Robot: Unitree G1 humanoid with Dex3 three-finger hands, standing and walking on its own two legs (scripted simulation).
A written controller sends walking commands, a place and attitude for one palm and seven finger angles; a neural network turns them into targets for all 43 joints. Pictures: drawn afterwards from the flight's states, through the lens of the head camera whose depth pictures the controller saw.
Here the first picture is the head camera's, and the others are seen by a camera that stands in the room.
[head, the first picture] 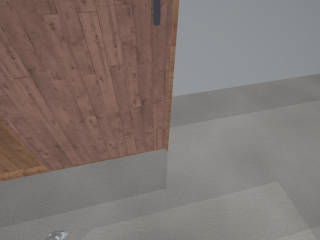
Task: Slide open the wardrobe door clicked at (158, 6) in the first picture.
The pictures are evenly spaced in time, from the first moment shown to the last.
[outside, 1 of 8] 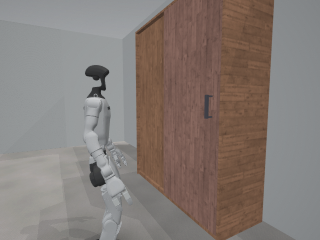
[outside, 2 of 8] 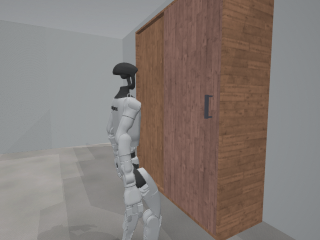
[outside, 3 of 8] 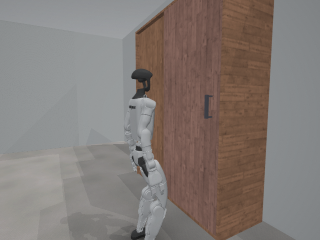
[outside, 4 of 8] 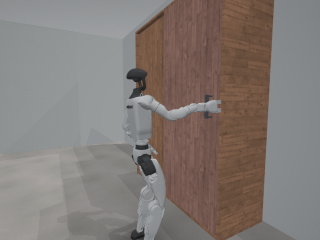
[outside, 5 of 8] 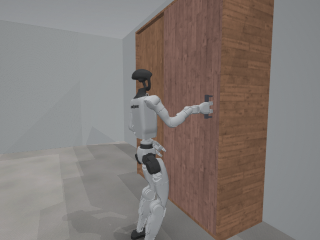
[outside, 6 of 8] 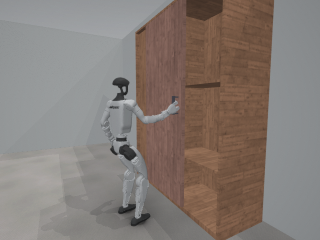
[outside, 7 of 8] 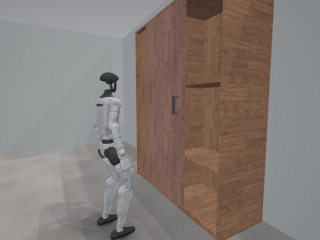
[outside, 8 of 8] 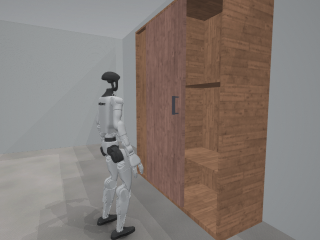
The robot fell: no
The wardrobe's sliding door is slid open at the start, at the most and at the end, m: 0.00 0.45 0.45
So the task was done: yes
